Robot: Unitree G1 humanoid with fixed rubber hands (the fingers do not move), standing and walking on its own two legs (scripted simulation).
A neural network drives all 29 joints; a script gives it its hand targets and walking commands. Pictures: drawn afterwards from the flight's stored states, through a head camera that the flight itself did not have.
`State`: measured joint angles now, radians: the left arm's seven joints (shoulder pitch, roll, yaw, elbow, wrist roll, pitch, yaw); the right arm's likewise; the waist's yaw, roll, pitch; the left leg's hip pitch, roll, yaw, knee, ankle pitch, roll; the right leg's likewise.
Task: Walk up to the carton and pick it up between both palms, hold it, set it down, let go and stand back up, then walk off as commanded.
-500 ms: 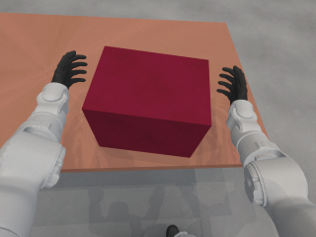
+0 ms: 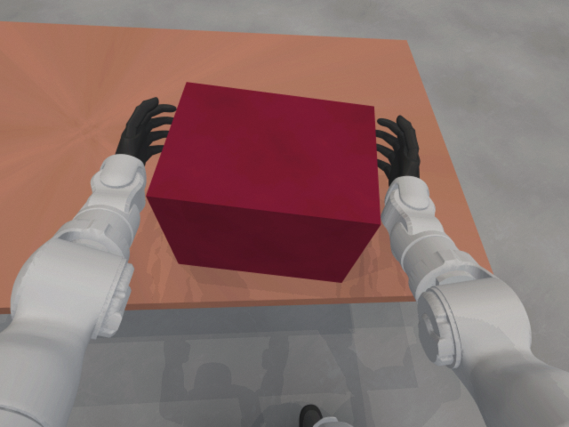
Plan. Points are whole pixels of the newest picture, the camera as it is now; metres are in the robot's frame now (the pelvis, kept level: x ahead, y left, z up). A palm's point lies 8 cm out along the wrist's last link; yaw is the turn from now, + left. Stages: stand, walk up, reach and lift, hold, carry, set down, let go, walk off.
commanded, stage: reach and lift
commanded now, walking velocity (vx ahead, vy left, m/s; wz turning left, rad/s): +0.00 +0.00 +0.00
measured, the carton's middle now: (270, 190) +0.45 +0.00 +0.01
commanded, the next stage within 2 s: none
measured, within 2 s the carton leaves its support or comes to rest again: leaves its support in 1.72 s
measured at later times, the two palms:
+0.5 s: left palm (138, 154) +0.47 +0.18 +0.07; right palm (399, 174) +0.44 -0.19 +0.07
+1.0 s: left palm (140, 155) +0.47 +0.18 +0.07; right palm (398, 178) +0.43 -0.19 +0.06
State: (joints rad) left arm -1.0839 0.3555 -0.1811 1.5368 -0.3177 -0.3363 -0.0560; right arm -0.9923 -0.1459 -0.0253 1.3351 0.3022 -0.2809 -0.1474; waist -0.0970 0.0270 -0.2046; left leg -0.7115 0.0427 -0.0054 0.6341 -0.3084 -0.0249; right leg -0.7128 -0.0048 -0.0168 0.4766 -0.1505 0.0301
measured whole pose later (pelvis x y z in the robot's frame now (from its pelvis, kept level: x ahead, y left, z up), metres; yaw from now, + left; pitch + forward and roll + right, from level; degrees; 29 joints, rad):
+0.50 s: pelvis +0.00 +0.00 +0.00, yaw +0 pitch +22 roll -3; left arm -1.08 0.34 -0.11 1.54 -0.26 -0.34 -0.05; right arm -1.00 -0.12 -0.11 1.34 0.23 -0.28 -0.16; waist -0.10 0.03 -0.20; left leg -0.71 0.04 -0.01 0.63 -0.31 -0.02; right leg -0.71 0.00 -0.02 0.48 -0.15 0.03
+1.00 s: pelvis +0.00 +0.00 +0.00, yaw +1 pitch +20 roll -2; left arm -1.09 0.34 0.20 1.58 0.04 -0.42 -0.09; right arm -0.96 -0.06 -0.43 1.31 -0.12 -0.39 -0.14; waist -0.10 0.02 -0.14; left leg -0.64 0.03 -0.01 0.59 -0.30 -0.02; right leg -0.65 -0.01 -0.02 0.48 -0.16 0.03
